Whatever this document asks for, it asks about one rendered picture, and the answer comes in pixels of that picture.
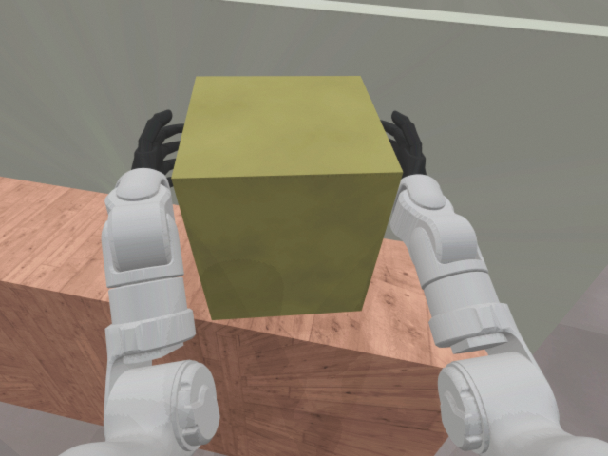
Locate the pedestal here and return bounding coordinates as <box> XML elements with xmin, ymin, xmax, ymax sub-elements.
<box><xmin>0</xmin><ymin>177</ymin><xmax>488</xmax><ymax>456</ymax></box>

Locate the left robot upper arm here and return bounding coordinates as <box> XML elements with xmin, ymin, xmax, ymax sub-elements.
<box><xmin>59</xmin><ymin>360</ymin><xmax>220</xmax><ymax>456</ymax></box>

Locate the right robot forearm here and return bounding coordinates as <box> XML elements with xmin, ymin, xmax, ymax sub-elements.
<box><xmin>390</xmin><ymin>174</ymin><xmax>560</xmax><ymax>422</ymax></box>

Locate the carton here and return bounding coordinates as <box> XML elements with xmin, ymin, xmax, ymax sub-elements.
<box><xmin>171</xmin><ymin>76</ymin><xmax>403</xmax><ymax>320</ymax></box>

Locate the robot right hand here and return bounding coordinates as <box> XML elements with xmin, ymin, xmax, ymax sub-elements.
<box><xmin>380</xmin><ymin>111</ymin><xmax>427</xmax><ymax>178</ymax></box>

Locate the right robot upper arm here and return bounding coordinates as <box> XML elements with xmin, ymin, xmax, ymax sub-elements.
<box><xmin>438</xmin><ymin>351</ymin><xmax>608</xmax><ymax>456</ymax></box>

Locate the left robot forearm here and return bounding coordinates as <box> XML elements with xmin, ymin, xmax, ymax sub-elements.
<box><xmin>102</xmin><ymin>168</ymin><xmax>196</xmax><ymax>437</ymax></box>

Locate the robot left hand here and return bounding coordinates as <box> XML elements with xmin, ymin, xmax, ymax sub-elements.
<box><xmin>131</xmin><ymin>109</ymin><xmax>184</xmax><ymax>187</ymax></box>

